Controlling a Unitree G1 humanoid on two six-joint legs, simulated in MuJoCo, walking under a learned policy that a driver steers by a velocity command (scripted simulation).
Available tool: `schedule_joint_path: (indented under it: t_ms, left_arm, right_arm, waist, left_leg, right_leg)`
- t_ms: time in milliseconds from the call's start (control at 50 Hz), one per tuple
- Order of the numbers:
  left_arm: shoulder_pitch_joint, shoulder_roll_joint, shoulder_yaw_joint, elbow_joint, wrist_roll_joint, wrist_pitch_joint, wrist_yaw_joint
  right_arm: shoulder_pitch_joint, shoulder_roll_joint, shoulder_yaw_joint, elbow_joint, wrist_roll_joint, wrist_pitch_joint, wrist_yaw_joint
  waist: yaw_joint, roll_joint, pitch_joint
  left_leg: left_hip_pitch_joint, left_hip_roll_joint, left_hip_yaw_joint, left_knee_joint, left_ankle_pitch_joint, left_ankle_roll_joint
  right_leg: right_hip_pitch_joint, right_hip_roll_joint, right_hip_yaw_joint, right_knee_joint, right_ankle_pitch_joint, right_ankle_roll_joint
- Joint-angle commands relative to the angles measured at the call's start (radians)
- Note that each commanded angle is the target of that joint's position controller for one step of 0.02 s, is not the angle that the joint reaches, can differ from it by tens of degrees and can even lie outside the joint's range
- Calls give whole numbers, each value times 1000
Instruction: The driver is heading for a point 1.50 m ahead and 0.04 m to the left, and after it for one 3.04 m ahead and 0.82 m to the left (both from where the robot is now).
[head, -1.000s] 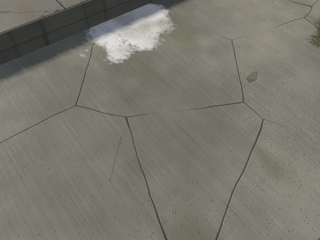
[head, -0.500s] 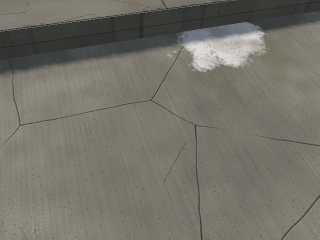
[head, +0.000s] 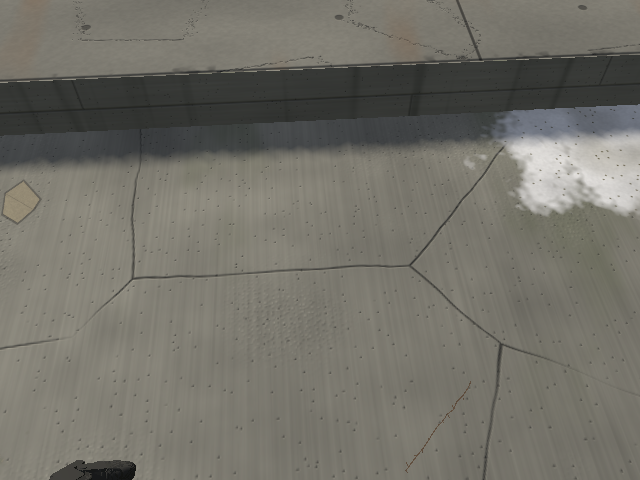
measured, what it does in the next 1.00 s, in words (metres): walks ahead: left foot, then right foot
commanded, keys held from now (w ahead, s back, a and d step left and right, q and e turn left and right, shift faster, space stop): w+q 0.34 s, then w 0.40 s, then w+e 0.26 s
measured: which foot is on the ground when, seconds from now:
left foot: up 0.00-0.38, down 0.40-0.92, up 0.94-1.00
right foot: down 0.00-0.40, up 0.42-0.90, down 0.92-1.00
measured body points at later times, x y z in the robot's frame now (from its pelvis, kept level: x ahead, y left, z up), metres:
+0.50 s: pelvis +0.28 +0.08 -0.01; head +0.32 +0.10 +0.44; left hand +0.28 +0.38 -0.13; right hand +0.52 -0.13 -0.09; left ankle +0.34 +0.17 -0.73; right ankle +0.17 -0.11 -0.63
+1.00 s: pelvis +0.59 +0.09 -0.01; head +0.62 +0.10 +0.44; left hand +0.69 +0.39 -0.10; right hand +0.71 -0.17 -0.13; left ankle +0.38 +0.18 -0.66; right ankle +0.70 +0.04 -0.73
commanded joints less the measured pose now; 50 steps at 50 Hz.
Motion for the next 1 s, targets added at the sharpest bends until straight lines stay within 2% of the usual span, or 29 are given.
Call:
schedule_joint_path:
  t_ms: [20,40,100,140,200,260,300,340,360,380,400,420,440,460,480,500,520,540,580,640,720,820,860,880,920,940,960,980,1000]
  left_arm:
    - [119,97,31,-6,8,8,18]
    - [106,95,30,0,14,3,22]
    - [101,110,38,25,1,-15,24]
    - [108,135,45,37,1,-17,24]
    - [103,153,46,43,0,-8,26]
    - [155,182,51,61,-11,6,28]
    - [183,206,58,74,-24,20,27]
    - [188,237,67,76,-34,36,31]
    - [197,250,70,77,-40,44,33]
    - [192,245,65,78,-44,52,35]
    - [209,205,46,75,-30,50,38]
    - [298,64,-1,25,16,36,28]
    - [270,104,-7,24,-7,5,17]
    - [159,187,18,1,-54,-8,9]
    - [116,166,8,-17,-57,-18,9]
    - [103,154,6,-9,-35,-19,16]
    - [120,160,12,2,-23,-11,18]
    - [146,156,12,13,-21,1,15]
    - [170,123,5,29,-12,22,15]
    - [83,92,-5,5,1,33,18]
    - [-41,65,-19,-18,-8,21,4]
    - [-107,86,-16,-46,-22,15,-23]
    - [-89,98,-12,-51,-21,15,-32]
    - [-49,113,-4,-45,-20,17,-33]
    - [176,180,37,15,-15,22,-22]
    - [305,268,61,27,-20,29,-14]
    - [334,302,64,34,-26,27,-23]
    - [334,209,42,23,-32,25,-23]
    - [275,184,35,11,-25,24,-17]
  right_arm:
    - [-76,-130,-35,-110,-10,-20,5]
    - [-61,-108,-32,-109,-4,-13,10]
    - [-97,-55,-19,-129,-6,3,15]
    - [-132,-48,-13,-145,-14,2,19]
    - [-202,-37,-5,-154,-13,-12,40]
    - [-309,-23,2,-184,-13,-20,62]
    - [-348,-33,-1,-207,-9,-19,74]
    - [-329,-67,-18,-217,-15,-15,79]
    - [-271,-91,-33,-210,-19,-12,77]
    - [-135,-128,-58,-178,-18,-8,72]
    - [37,-185,-90,-131,-12,1,55]
    - [58,-305,-107,-122,-9,0,38]
    - [73,-257,-84,-160,-12,-19,47]
    - [43,-189,-63,-143,-26,-35,57]
    - [-5,-173,-56,-135,-24,-44,58]
    - [-72,-139,-45,-134,-26,-47,56]
    - [-118,-108,-32,-140,-37,-52,53]
    - [-140,-99,-27,-144,-44,-55,51]
    - [-143,-105,-27,-126,-38,-68,46]
    - [-124,-123,-31,-94,-36,-75,33]
    - [-81,-139,-33,-53,-31,-69,24]
    - [-28,-154,-43,9,-25,-59,25]
    - [-34,-161,-49,24,-24,-50,19]
    - [-49,-167,-51,24,-27,-45,15]
    - [-65,-152,-43,11,-39,-30,3]
    - [-3,-110,-23,-19,-66,-33,-7]
    - [100,-14,6,-31,-62,-57,9]
    - [2,-105,-6,-30,-28,-83,22]
    - [-108,-139,-14,-64,-2,-99,29]
  waist:
    - [84,-119,-48]
    - [63,-143,-40]
    - [51,-122,2]
    - [55,-100,12]
    - [75,-84,26]
    - [120,-69,47]
    - [124,-73,60]
    - [90,-97,26]
    - [50,-109,-22]
    - [-35,-98,-95]
    - [-119,-55,-181]
    - [-25,229,-266]
    - [-53,182,-470]
    - [-82,87,-343]
    - [-52,65,-221]
    - [-13,6,-150]
    - [23,17,-120]
    - [47,30,-113]
    - [64,17,-98]
    - [47,2,-34]
    - [-5,17,7]
    - [-26,34,45]
    - [-7,40,35]
    - [18,50,8]
    - [127,27,-149]
    - [142,-125,-278]
    - [78,-346,-372]
    - [142,-224,-348]
    - [148,-160,-215]
  left_leg:
    - [-395,129,9,118,121,1]
    - [-352,147,14,100,143,3]
    - [-385,167,34,29,174,-9]
    - [-424,171,39,-48,257,-22]
    - [-392,159,83,-230,429,-20]
    - [-354,133,148,-389,494,-2]
    - [-354,119,170,-451,460,22]
    - [-285,64,216,-481,365,60]
    - [-188,23,239,-488,312,85]
    - [4,-24,255,-538,336,119]
    - [292,-19,195,-554,375,153]
    - [637,259,-306,-595,271,298]
    - [708,394,-700,-778,129,404]
    - [634,366,-558,-812,148,339]
    - [495,328,-418,-811,224,304]
    - [357,290,-310,-812,337,274]
    - [255,260,-232,-833,448,261]
    - [196,246,-200,-860,488,261]
    - [138,238,-133,-905,561,273]
    - [113,210,-41,-953,573,259]
    - [115,170,45,-964,480,209]
    - [274,257,50,-926,457,186]
    - [345,283,68,-877,561,163]
    - [364,278,90,-822,709,146]
    - [304,199,185,-501,973,86]
    - [58,134,229,-169,678,31]
    - [-322,-57,142,120,-65,-33]
    - [-435,-12,14,208,-75,-15]
    - [-487,29,27,194,19,0]
  right_leg:
    - [344,-313,377,-307,-129,-160]
    - [291,-296,314,-334,-86,-158]
    - [240,-305,195,-394,24,-187]
    - [261,-311,128,-411,97,-197]
    - [281,-269,-8,-405,190,-167]
    - [334,-271,-79,-395,221,-139]
    - [406,-294,-102,-368,288,-124]
    - [470,-304,-136,-261,578,-104]
    - [479,-302,-149,-148,739,-96]
    - [433,-282,-175,33,811,-77]
    - [258,-250,-184,279,673,-43]
    - [-176,-99,-171,672,-172,22]
    - [-283,-12,72,852,-421,28]
    - [-372,-63,118,874,-340,15]
    - [-382,-107,106,807,-266,-1]
    - [-341,-149,101,727,-204,-2]
    - [-270,-175,107,673,-162,1]
    - [-219,-182,107,651,-136,8]
    - [-193,-183,91,586,-103,33]
    - [-247,-181,82,416,49,70]
    - [-195,-132,52,141,285,74]
    - [-241,-112,61,25,243,11]
    - [-232,-97,55,13,148,-26]
    - [-174,-71,37,10,104,-45]
    - [158,6,-11,4,117,-94]
    - [464,-169,255,37,166,-176]
    - [737,-344,789,-144,-135,-342]
    - [748,-344,845,-239,-300,-312]
    - [632,-321,714,-252,-256,-277]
